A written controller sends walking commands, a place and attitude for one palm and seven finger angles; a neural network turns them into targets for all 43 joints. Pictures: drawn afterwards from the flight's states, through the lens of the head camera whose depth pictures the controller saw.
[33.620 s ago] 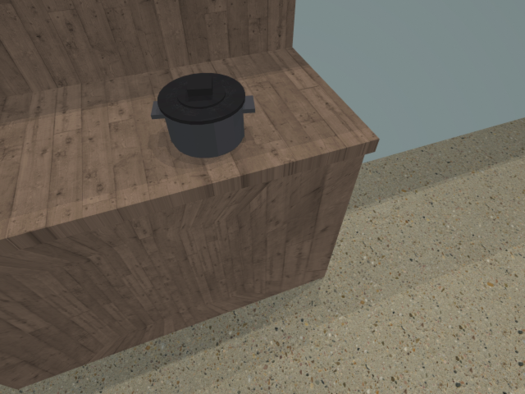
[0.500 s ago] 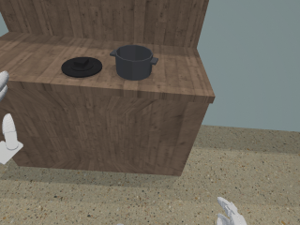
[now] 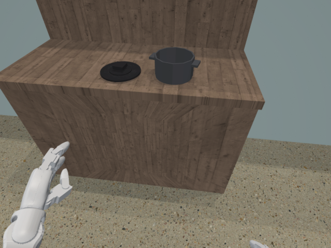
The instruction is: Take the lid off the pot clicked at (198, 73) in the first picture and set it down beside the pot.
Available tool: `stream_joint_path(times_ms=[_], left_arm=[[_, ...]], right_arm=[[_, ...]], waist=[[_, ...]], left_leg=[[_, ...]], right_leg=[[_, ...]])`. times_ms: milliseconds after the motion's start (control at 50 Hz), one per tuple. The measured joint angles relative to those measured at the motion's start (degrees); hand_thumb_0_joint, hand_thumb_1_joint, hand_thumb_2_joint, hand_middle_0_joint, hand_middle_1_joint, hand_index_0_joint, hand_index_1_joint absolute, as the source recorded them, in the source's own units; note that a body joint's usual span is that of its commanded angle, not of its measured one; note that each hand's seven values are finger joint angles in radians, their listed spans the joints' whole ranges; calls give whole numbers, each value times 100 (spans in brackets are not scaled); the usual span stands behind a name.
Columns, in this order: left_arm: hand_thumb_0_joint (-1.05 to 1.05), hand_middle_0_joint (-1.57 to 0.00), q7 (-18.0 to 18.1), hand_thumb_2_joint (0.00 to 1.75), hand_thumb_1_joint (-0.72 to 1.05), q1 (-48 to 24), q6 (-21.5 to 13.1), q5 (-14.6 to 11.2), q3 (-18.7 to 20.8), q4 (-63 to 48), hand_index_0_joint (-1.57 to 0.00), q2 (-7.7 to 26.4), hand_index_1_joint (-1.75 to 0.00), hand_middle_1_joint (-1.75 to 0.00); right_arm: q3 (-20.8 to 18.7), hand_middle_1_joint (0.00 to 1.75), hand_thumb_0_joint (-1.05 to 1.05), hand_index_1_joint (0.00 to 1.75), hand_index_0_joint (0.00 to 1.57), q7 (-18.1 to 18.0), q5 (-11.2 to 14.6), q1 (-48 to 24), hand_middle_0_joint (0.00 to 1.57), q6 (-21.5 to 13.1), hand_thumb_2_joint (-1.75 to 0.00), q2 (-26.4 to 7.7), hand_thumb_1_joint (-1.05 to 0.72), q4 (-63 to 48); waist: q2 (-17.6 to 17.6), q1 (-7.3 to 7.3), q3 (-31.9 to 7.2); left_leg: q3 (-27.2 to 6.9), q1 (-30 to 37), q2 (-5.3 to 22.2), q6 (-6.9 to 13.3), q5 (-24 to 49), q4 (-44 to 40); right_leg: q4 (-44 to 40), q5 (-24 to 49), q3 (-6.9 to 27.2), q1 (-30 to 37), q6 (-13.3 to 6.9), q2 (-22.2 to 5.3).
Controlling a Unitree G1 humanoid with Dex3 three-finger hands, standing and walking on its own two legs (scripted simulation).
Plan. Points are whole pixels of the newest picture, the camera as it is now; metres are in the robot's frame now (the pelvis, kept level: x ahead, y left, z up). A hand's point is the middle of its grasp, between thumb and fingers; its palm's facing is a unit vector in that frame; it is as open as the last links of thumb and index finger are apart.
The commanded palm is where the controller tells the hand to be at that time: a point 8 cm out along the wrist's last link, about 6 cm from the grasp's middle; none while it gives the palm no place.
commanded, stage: stop stepping back and stand still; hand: left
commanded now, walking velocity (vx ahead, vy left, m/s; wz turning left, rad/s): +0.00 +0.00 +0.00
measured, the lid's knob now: (120, 65) +0.84 +0.24 +0.06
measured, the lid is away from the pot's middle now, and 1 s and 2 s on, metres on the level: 0.24 0.24 0.24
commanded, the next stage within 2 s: let the arm hang, fingers relaxed in 0.74 s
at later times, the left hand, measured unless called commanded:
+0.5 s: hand out of the picture +0.05 +0.18 -0.16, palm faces +0.04 -0.98 -0.20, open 7.3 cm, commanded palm none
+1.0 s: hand out of the picture +0.18 +0.17 -0.15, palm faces +0.01 -0.98 -0.20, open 7.3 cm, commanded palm none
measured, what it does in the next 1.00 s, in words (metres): shifts its weight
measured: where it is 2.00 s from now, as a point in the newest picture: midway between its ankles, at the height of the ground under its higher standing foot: outside the picture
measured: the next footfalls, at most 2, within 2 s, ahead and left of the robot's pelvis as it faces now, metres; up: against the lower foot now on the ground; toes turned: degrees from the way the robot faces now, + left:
none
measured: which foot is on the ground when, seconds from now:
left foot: down 0.00-1.00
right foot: down 0.00-1.00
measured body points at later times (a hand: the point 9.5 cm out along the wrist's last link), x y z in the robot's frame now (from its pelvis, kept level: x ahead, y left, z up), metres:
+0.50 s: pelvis +0.08 +0.00 +0.02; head +0.12 +0.01 +0.47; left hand +0.05 +0.23 -0.14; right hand +0.05 -0.23 -0.13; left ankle +0.03 +0.11 -0.71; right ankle +0.05 -0.13 -0.71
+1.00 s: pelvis +0.10 +0.00 +0.02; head +0.13 +0.00 +0.47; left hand +0.18 +0.22 -0.13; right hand +0.11 -0.23 -0.13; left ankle +0.03 +0.11 -0.71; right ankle +0.05 -0.13 -0.71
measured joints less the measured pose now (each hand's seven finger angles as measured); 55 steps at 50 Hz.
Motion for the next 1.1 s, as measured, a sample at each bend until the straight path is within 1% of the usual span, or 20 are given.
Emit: stream_joint_path(times_ms=[40, 60, 80, 100, 120, 140, 180, 220, 260, 300, 360, 400, 420, 440, 460, 520, 560, 640, 820, 1100], left_arm=[[0, -20, -1, 90, 90, -279, 403, 19, -306, 1536, -20, -391, -30, -30], [0, -19, 12, 90, 90, -311, 560, 11, -379, 2200, -20, -531, -30, -29], [0, -19, 2, 90, 91, -273, 695, -10, -440, 2762, -20, -647, -30, -29], [0, -19, -33, 90, 91, -216, 800, -46, -502, 3277, -20, -760, -30, -29], [1, -19, -83, 90, 91, -159, 888, -94, -570, 3765, -20, -826, -30, -29], [1, -19, -139, 90, 91, -111, 954, -128, -644, 4206, -20, -872, -30, -29], [1, -19, -150, 90, 94, -72, 989, -162, -685, 4865, -20, -956, -30, -29], [0, -20, -155, 90, 98, -65, 913, -168, -670, 5199, -20, -883, -30, -29], [0, -20, -223, 90, 99, 28, 761, -184, -740, 5383, -20, -844, -30, -30], [0, -20, -227, 90, 98, 197, 572, -209, -801, 5493, -20, -782, -30, -30], [0, -20, -115, 90, 96, 236, 437, -208, -836, 5829, -20, -937, -30, -30], [0, -20, -34, 90, 95, 253, 404, -199, -823, 6003, -20, -1044, -30, -30], [0, -20, 2, 90, 94, 250, 400, -197, -812, 6074, -20, -1083, -30, -30], [0, -20, 27, 90, 94, 241, 400, -206, -804, 6133, -20, -1117, -30, -30], [0, -20, 39, 90, 93, 228, 399, -228, -804, 6169, -20, -1153, -30, -30], [1, -20, 57, 90, 92, 44, 425, -263, -816, 6267, -20, -1194, -30, -30], [1, -20, 45, 90, 92, -148, 426, -279, -829, 6297, -20, -1239, -30, -30], [1, -20, 114, 90, 94, -437, 403, -265, -793, 6273, -20, -1227, -30, -30], [1, -20, 105, 90, 93, -812, 374, -246, -752, 6068, -20, -1140, -30, -29], [0, -20, 110, 90, 92, -688, 380, -259, -739, 6056, -20, -1234, -30, -30]], right_arm=[[-27, 30, 1, 30, 20, 35, -57, 60, 21, 265, -90, -94, -90, 241], [-28, 30, 1, 30, 20, 42, -80, 93, 21, 343, -90, -101, -90, 312], [-27, 30, 1, 30, 20, 47, -106, 154, 21, 365, -90, -125, -90, 307], [-40, 30, 1, 30, 20, 34, -147, 212, 21, 325, -90, -155, -90, 290], [-46, 30, 1, 30, 20, -20, -186, 243, 21, 289, -90, -124, -90, 335], [-46, 30, 1, 30, 20, -75, -213, 302, 21, 267, -90, -60, -90, 418], [-46, 30, 1, 30, 20, -168, -226, 508, 20, 240, -90, 68, -91, 648], [-38, 30, 1, 30, 20, -232, -223, 729, 20, 246, -90, 152, -91, 918], [-27, 30, 1, 30, 20, -262, -205, 893, 20, 279, -90, 172, -91, 1168], [-40, 30, 1, 30, 20, -267, -140, 1047, 20, 302, -90, 210, -90, 1338], [-127, 30, 1, 30, 20, -257, -58, 963, 20, 387, -90, 179, -91, 1616], [-152, 30, 1, 30, 20, -257, -36, 837, 20, 404, -90, 204, -91, 1718], [-150, 30, 1, 30, 20, -259, -21, 768, 20, 385, -90, 238, -91, 1733], [-141, 30, 1, 30, 20, -260, -10, 707, 20, 344, -90, 275, -91, 1723], [-124, 30, 1, 30, 20, -266, -8, 659, 20, 286, -90, 303, -91, 1696], [-63, 30, 1, 30, 20, -326, -27, 371, 20, 226, -90, 497, -91, 1728], [-44, 30, 1, 30, 20, -409, -56, 175, 20, 220, -90, 594, -92, 1758], [-122, 30, 3, 30, 20, -457, -34, -52, 21, 255, -90, 516, -96, 1858], [-180, 30, 1, 30, 20, -392, -48, -249, 20, 281, -90, 434, -94, 1830], [-144, 30, 0, 30, 20, -377, -35, -33, 20, 308, -90, 510, -91, 1972]], waist=[[-27, -20, 12], [-126, -38, 41], [-187, -71, 58], [-177, -154, 84], [-270, -231, 163], [-421, -292, 226], [-666, -338, 320], [-731, -251, 445], [-645, -143, 564], [-661, -57, 614], [-333, -10, 784], [-223, 0, 801], [-216, 2, 799], [-207, 3, 793], [-157, 9, 786], [-226, 48, 805], [-241, 62, 837], [-205, 81, 851], [-163, 8, 842], [-192, -26, 847]], left_leg=[[25, -92, 37, 69, -232, 414], [60, 20, 42, 97, -208, 192], [9, 202, 55, 155, -205, -345], [-23, 154, 103, 130, 234, -512], [37, 96, 102, 62, 429, -414], [112, 102, 69, 3, 488, -401], [147, 172, 0, -97, 567, -629], [83, 278, -16, -198, 719, -983], [18, 399, 22, -260, 822, -1249], [40, 455, -39, -303, 786, -1295], [-132, 475, -51, -158, 422, -915], [-123, 508, -124, -76, 285, -733], [-77, 600, -160, -38, 333, -922], [-40, 749, -180, 3, 703, -1315], [-40, 910, -151, 50, 1190, -1698], [44, 1196, -174, 1, 849, -1997], [77, 1331, -211, -18, 799, -2138], [121, 1535, -248, -13, 810, -2275], [172, 1736, -209, -45, 722, -2299], [195, 1836, -141, -80, 701, -2326]], right_leg=[[206, -199, -102, 31, 98, -90], [312, -279, -71, 16, 133, -140], [509, -471, -17, -85, 103, -138], [896, -881, 68, -290, 97, -50], [1419, -1051, 275, -520, 86, 38], [1895, -996, 467, -728, 63, 104], [2299, -764, 608, -975, 52, 172], [1864, -744, 550, -911, 38, 201], [846, -578, 428, -540, 32, 264], [-125, -82, 538, -115, -62, 269], [-227, -144, 431, 103, -65, 377], [-534, -90, 415, 324, -45, 411], [-686, -37, 434, 422, -32, 413], [-799, 2, 453, 499, -17, 422], [-853, 12, 453, 549, 2, 463], [-919, -28, 543, 667, 50, 444], [-995, -3, 569, 761, 52, 407], [-1079, -39, 602, 932, 67, 371], [-1057, -130, 649, 1088, 42, 411], [-1143, -107, 667, 1200, 12, 479]])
